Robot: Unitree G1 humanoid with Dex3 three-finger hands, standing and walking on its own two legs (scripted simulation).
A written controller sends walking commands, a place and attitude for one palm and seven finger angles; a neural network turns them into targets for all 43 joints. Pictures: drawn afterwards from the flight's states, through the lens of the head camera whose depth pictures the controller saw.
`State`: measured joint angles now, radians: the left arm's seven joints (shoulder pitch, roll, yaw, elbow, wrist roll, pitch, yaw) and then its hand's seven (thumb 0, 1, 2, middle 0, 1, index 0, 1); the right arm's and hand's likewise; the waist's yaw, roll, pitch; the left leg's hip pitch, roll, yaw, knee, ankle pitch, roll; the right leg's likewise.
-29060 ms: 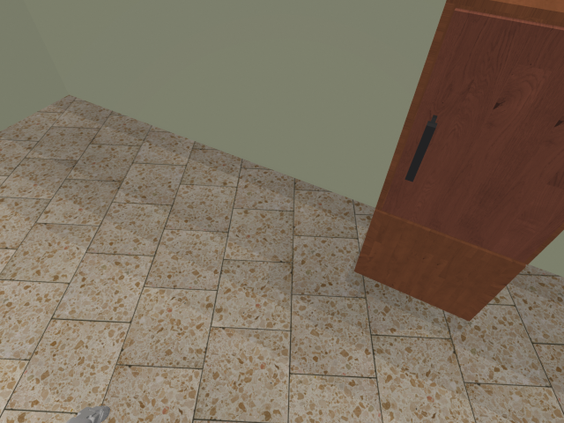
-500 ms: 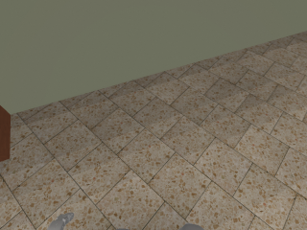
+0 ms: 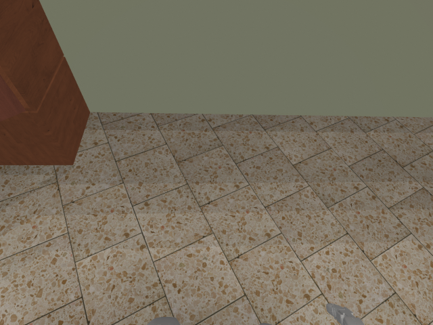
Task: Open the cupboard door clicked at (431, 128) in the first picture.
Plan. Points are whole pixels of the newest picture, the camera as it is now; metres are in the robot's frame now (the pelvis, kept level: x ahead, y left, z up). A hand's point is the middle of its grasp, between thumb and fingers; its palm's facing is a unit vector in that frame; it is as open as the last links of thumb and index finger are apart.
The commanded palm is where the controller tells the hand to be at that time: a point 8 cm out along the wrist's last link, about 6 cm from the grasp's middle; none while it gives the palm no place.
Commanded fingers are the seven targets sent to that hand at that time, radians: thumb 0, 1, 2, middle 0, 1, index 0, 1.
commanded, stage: turn to face it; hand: left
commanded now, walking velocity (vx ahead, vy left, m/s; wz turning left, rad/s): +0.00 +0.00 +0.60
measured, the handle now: out of the picture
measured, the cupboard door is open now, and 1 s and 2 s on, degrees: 39 39 39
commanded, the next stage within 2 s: take the last steps up to it in 1.26 s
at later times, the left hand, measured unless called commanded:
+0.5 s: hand out of the picture +0.07 +0.16 -0.13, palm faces +0.27 -0.92 -0.28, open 7.4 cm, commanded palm none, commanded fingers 0.00 0.90 0.90 -0.20 -0.30 -0.20 -0.30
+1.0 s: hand out of the picture -0.03 +0.20 -0.15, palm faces +0.57 -0.79 -0.24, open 7.4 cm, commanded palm none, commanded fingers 0.00 0.90 0.90 -0.20 -0.30 -0.20 -0.30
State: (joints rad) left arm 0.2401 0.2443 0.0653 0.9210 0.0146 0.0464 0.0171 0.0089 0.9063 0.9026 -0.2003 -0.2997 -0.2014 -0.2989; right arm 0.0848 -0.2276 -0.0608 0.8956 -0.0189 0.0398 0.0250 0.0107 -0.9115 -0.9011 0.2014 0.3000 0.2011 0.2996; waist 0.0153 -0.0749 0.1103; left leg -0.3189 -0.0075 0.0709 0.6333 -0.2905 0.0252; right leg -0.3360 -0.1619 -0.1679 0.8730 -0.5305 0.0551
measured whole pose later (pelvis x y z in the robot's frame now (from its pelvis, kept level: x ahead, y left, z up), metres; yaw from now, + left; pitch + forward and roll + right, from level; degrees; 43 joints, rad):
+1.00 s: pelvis +0.02 -0.02 +0.02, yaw +32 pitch +1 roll -2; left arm 0.18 0.27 0.08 0.92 0.02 0.06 0.01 0.01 0.91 0.90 -0.19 -0.30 -0.19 -0.30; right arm 0.14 -0.20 -0.03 0.92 -0.02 0.02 -0.01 0.01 -0.91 -0.90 0.20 0.30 0.21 0.30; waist 0.02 -0.03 0.08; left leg -0.26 -0.02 0.00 0.47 -0.23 0.05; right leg -0.50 -0.10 -0.01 1.08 -0.39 0.09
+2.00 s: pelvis +0.07 +0.08 +0.02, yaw +47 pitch +0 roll +1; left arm 0.21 0.19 0.06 1.03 0.02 0.00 -0.01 0.01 0.91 0.90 -0.19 -0.30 -0.19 -0.30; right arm 0.34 -0.16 -0.02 1.06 -0.02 -0.05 -0.02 0.01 -0.93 -0.90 0.20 0.30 0.20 0.30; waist 0.02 -0.03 0.05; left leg -0.03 -0.07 0.10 0.28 -0.26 0.08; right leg -0.59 -0.12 -0.07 1.04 -0.24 0.02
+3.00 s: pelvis +0.29 +0.39 +0.02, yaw +44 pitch +0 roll +2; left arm 0.22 0.17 0.06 1.04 0.03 -0.01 0.01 0.02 0.94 0.90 -0.19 -0.30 -0.20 -0.30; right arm 0.23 -0.18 -0.04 1.04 -0.03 -0.05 -0.03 -0.01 -0.96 -0.90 0.21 0.30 0.21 0.30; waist 0.02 -0.03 0.06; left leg -0.17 -0.02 0.16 0.39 -0.22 0.05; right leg -0.49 -0.11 -0.08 0.89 -0.33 0.00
